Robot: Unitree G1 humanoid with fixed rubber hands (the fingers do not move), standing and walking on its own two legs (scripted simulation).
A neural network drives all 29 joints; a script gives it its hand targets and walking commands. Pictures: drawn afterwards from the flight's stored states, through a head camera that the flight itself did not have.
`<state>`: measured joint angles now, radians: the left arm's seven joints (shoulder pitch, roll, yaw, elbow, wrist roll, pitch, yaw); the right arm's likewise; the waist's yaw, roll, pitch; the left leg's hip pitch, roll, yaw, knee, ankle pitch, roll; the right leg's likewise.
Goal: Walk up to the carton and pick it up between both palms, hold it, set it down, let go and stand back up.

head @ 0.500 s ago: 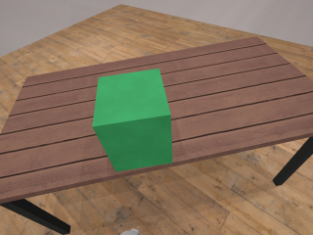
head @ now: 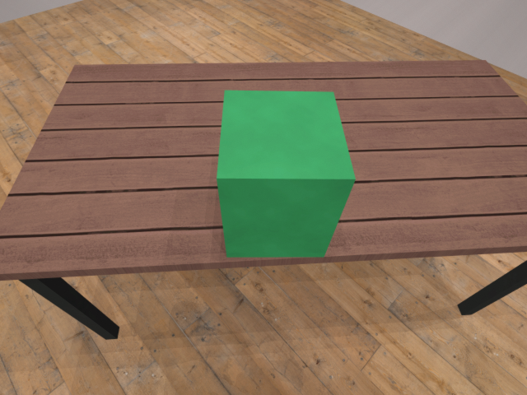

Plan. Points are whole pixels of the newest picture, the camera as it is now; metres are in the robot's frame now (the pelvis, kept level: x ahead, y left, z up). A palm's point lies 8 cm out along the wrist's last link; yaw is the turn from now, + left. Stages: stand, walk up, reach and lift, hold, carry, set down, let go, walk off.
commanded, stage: walk up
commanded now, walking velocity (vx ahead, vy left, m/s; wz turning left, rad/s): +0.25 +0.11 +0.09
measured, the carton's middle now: (277, 178) +0.50 +0.00 -0.01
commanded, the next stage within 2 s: none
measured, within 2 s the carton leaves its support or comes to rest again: neither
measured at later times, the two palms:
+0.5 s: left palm out of the picture +0.08 +0.36 -0.14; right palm out of the picture -0.01 -0.08 -0.11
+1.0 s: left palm (19, 312) +0.25 +0.45 -0.13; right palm out of the picture +0.12 -0.02 -0.12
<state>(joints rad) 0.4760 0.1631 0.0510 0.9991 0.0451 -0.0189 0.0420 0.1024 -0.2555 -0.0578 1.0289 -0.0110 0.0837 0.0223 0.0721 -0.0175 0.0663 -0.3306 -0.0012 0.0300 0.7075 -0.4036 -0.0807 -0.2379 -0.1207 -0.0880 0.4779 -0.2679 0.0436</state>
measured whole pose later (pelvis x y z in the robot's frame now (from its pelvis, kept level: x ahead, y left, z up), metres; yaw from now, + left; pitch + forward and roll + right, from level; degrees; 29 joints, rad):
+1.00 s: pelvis +0.16 +0.20 +0.01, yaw +3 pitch +2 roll -5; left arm 0.13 0.25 0.05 0.87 0.02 0.06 0.00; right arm 0.40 -0.13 -0.01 1.02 -0.02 -0.03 -0.03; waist -0.03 0.01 0.08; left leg -0.30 0.15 0.01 0.50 -0.23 -0.04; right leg -0.56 0.01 0.00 1.32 -0.36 0.06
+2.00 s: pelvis +0.02 +0.03 +0.01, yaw +5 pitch +0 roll -3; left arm 0.33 0.19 0.06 1.02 0.02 0.08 0.00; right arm 0.53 -0.17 -0.02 1.23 0.00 0.06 -0.03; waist -0.01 0.02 -0.05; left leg -0.07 -0.01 0.07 0.30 -0.23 0.07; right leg -0.50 0.07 0.06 1.03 -0.27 0.00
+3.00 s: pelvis +0.15 +0.09 +0.00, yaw +4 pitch -1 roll -1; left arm 0.28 0.15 0.01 1.09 0.02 0.03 0.03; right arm 0.18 -0.14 -0.01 1.04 -0.01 -0.03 -0.05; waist 0.01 -0.02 0.08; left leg -0.26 0.04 0.11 0.45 -0.17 0.04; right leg -0.23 -0.06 -0.05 0.79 -0.56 0.01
